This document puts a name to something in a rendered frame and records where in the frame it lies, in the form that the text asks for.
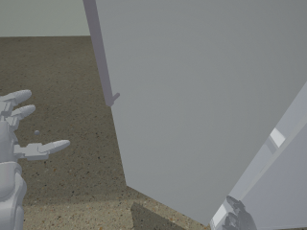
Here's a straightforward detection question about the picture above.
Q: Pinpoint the robot left hand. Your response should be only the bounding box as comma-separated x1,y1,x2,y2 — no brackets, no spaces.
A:
0,89,70,163

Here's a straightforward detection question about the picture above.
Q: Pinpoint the fridge door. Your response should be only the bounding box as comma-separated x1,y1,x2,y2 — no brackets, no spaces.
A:
95,0,307,226

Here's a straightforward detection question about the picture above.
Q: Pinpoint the handle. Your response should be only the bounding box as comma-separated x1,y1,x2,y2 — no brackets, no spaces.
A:
83,0,120,107

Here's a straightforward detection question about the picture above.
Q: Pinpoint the robot right hand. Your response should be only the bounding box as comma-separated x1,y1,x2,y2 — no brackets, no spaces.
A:
222,195,257,230

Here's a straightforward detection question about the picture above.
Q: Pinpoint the robot left forearm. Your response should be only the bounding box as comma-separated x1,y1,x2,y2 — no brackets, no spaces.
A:
0,161,27,230

